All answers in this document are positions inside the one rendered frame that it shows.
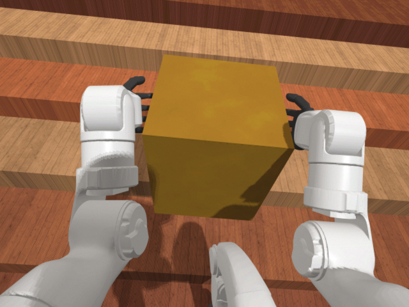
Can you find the robot left forearm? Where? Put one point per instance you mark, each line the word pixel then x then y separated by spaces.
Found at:
pixel 109 116

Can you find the right robot upper arm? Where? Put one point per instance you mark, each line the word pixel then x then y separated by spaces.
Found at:
pixel 338 259

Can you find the left robot hand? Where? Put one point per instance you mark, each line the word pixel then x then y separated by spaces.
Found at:
pixel 130 85

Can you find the right robot thigh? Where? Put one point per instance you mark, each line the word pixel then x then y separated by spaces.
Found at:
pixel 243 284

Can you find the right robot hand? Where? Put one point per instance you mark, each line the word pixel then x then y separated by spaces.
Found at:
pixel 301 103

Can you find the right robot shin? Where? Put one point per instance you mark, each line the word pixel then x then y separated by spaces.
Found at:
pixel 219 298

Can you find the left robot upper arm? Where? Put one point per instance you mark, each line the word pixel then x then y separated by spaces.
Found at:
pixel 104 236

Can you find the robot right forearm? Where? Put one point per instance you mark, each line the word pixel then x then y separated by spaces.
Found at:
pixel 336 143

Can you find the carton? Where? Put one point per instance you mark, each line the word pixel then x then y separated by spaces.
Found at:
pixel 216 137

